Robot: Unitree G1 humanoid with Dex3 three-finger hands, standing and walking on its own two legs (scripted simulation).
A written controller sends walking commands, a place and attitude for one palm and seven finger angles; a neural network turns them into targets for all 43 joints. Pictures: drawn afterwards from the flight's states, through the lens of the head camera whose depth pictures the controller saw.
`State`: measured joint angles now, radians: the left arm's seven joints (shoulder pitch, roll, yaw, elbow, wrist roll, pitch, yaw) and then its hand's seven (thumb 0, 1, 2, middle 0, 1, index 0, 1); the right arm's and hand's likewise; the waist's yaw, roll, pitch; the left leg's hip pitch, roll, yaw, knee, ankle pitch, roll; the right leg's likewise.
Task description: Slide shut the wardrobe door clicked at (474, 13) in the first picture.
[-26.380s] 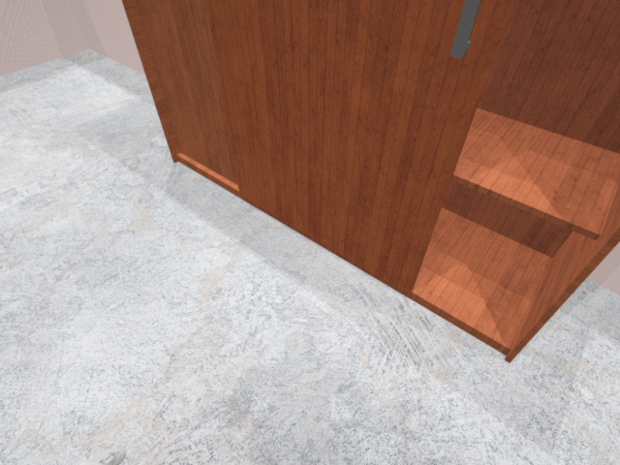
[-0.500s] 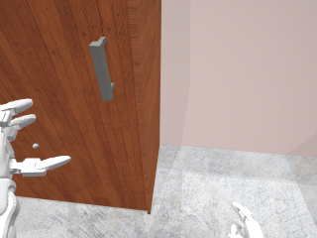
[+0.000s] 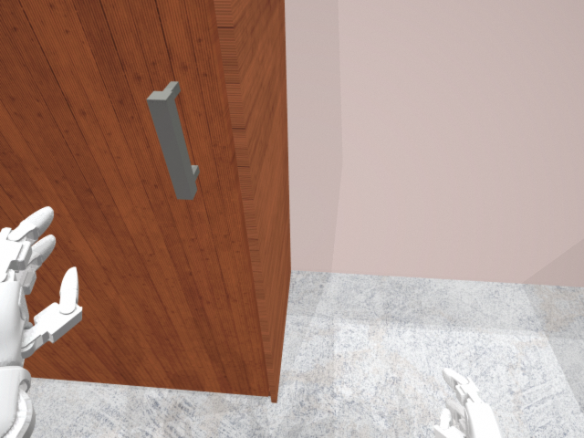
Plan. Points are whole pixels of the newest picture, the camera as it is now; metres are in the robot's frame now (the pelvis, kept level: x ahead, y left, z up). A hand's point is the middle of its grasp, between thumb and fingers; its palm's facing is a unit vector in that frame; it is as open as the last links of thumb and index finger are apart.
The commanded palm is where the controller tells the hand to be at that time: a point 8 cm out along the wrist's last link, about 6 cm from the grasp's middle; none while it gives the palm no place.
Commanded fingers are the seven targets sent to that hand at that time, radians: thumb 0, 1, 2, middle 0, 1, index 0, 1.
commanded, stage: draw the hand back to the body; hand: left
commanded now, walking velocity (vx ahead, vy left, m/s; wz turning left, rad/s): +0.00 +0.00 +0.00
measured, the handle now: (180, 142) +0.40 +0.21 +0.23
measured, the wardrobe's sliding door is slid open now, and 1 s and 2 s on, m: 0.00 0.00 0.00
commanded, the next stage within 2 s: step back with the hand held close in 0.30 s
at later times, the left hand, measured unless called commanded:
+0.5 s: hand (62, 302) +0.19 +0.28 +0.16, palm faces +0.49 -0.78 -0.38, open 7.5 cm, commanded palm +0.13 +0.30 +0.17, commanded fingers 0.00 0.90 0.90 -0.20 -0.30 -0.20 -0.30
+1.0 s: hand (11, 366) +0.12 +0.29 +0.15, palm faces +0.47 -0.74 -0.47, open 7.4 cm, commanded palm +0.06 +0.32 +0.17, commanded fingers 0.00 0.90 0.90 -0.20 -0.30 -0.20 -0.30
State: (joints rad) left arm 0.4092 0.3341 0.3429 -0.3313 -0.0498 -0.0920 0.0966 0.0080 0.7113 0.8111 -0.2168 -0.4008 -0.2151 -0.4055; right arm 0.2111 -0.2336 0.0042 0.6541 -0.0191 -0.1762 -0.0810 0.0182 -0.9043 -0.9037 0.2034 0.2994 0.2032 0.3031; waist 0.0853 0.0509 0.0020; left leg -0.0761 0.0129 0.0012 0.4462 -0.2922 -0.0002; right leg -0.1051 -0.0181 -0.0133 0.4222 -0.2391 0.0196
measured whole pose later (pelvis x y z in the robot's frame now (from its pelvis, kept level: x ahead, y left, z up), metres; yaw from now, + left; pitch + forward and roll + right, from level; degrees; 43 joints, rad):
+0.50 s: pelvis -0.01 +0.00 +0.00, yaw +0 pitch -4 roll -1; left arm 0.40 0.34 0.37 -0.34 -0.04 -0.12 0.10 0.02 0.88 0.90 -0.21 -0.30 -0.21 -0.30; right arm 0.21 -0.22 0.03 0.65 -0.02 -0.14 -0.08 0.02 -0.90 -0.90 0.21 0.30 0.20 0.30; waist 0.07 0.05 0.00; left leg -0.11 0.02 0.00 0.46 -0.28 0.00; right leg -0.12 -0.01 -0.02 0.40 -0.21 0.02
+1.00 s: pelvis -0.08 +0.02 -0.01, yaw -1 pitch +0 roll -1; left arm 0.49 0.37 0.43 -0.42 0.01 -0.23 0.15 0.01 0.88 0.90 -0.21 -0.30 -0.21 -0.30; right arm 0.23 -0.23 0.00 0.56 -0.01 -0.08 -0.09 0.02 -0.90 -0.90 0.20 0.30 0.20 0.30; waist 0.02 0.02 0.01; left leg -0.37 -0.01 0.02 0.62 -0.26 0.04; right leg -0.38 -0.04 0.01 0.53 -0.15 0.05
